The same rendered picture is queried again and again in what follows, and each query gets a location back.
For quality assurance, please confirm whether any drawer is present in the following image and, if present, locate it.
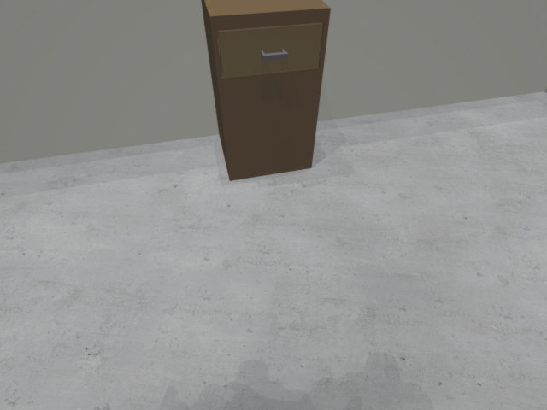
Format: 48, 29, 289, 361
217, 23, 323, 77

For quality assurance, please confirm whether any cabinet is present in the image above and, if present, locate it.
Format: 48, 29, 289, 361
201, 0, 331, 181

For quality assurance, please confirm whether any handle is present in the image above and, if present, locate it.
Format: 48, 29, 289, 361
261, 49, 288, 62

